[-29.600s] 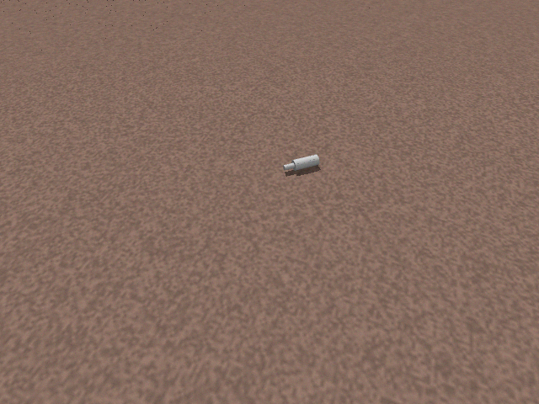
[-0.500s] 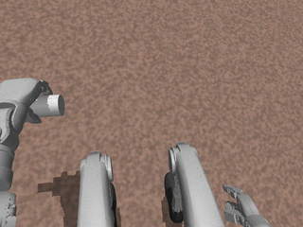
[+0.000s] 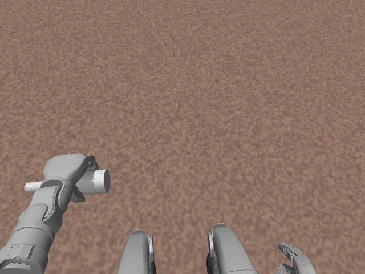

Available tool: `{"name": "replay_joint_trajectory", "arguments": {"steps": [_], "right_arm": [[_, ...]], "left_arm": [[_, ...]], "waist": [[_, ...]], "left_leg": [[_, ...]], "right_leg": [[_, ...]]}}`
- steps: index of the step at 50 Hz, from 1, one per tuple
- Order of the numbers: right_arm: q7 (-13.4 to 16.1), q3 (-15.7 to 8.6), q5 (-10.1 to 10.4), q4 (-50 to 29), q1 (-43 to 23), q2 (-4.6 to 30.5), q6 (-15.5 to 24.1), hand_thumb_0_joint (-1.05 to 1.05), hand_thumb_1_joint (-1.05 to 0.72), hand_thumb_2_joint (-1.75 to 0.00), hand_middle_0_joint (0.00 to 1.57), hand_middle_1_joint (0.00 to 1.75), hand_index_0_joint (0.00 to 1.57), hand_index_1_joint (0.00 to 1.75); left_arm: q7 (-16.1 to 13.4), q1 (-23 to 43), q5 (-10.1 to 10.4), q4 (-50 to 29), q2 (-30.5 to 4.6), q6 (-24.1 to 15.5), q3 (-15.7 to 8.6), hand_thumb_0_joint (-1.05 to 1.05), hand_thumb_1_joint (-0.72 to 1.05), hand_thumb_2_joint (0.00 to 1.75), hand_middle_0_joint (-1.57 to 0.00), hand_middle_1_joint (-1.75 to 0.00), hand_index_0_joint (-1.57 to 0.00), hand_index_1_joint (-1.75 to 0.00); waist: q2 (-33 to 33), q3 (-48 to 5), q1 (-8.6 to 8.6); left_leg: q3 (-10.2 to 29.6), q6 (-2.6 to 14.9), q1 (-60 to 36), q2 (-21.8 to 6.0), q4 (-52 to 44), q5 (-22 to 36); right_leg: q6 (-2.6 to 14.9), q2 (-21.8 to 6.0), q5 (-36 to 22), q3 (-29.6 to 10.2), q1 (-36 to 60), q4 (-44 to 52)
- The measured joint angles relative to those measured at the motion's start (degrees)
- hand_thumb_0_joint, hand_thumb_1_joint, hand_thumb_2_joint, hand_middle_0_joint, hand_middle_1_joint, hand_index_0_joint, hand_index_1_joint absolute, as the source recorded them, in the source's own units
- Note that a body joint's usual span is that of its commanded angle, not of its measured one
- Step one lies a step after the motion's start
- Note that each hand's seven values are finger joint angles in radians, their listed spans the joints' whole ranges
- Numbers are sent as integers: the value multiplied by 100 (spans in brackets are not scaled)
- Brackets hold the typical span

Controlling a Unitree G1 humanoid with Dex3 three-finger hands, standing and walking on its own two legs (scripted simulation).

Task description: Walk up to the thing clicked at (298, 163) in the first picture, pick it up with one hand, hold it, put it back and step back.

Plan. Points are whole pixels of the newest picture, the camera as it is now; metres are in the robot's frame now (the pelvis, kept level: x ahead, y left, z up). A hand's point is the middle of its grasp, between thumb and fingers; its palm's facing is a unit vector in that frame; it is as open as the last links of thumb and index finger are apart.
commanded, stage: lift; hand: left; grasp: from above
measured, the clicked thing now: (68, 184) +0.36 +0.28 -0.10
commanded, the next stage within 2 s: hold in 0.42 s
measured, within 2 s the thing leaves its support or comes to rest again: neither
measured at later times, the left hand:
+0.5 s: hand (73, 164) +0.36 +0.22 +0.01, palm faces -0.45 -0.07 -0.89, open 8.8 cm
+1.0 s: hand (70, 147) +0.38 +0.21 +0.06, palm faces -0.46 -0.05 -0.89, open 8.8 cm
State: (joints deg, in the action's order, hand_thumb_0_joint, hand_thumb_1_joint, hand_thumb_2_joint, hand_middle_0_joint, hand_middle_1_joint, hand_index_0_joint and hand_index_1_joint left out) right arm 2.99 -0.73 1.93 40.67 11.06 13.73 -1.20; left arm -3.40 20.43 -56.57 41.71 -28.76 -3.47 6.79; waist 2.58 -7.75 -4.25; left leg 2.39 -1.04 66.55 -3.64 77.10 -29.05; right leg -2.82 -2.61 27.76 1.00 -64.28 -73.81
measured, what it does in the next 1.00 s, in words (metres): rises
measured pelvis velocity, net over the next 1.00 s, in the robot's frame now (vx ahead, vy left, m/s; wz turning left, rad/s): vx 0.07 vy -0.01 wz -0.02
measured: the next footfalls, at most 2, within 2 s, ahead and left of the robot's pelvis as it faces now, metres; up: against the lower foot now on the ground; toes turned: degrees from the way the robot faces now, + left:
none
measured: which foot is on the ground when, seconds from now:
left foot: down 0.00-1.00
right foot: down 0.00-1.00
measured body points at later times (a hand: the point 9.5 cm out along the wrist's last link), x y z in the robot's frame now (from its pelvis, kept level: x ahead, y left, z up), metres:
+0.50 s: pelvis +0.04 +0.00 +0.09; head +0.09 -0.01 +0.53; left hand +0.38 +0.22 +0.06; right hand +0.13 -0.27 -0.04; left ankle +0.07 +0.13 -0.61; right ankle +0.07 -0.16 -0.61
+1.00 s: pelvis +0.07 -0.01 +0.11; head +0.10 -0.02 +0.56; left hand +0.40 +0.21 +0.11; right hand +0.18 -0.27 -0.01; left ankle +0.07 +0.13 -0.61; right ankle +0.07 -0.16 -0.61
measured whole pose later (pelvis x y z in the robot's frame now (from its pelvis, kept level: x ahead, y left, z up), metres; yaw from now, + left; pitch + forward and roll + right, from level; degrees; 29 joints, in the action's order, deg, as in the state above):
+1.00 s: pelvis +0.07 -0.01 +0.11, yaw -1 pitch +6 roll +0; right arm 2.8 -3.1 3.1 41.2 12.4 14.1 -3.4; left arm -1.5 16.7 -57.8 42.3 -22.7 -0.6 11.5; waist 1.7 -3.5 -1.2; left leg -2.3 -1.4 25.2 -3.2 38.5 -19.2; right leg -2.6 -2.9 18.5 -0.8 -25.5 -37.9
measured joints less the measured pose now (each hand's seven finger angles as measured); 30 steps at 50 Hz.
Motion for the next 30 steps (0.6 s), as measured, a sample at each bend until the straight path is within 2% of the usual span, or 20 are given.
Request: {"name": "replay_joint_trajectory", "arguments": {"steps": [13,30], "right_arm": [[37,-98,32,164,229,25,97,1,-90,-89,20,30,20,30],[13,-169,61,250,240,-20,5,1,-90,-89,20,30,20,30]], "left_arm": [[-380,-7,-89,591,453,218,259,-1,21,30,-75,-46,-81,-41],[-256,-122,-41,550,612,338,424,-1,19,34,-74,-50,-79,-45]], "waist": [[-54,165,24],[-81,370,158]], "left_leg": [[-176,-22,-1699,-12,-1590,434],[-363,-20,-3187,23,-3039,806]], "right_leg": [[19,8,-429,-45,1613,1514],[10,-17,-794,-125,3013,2882]]}}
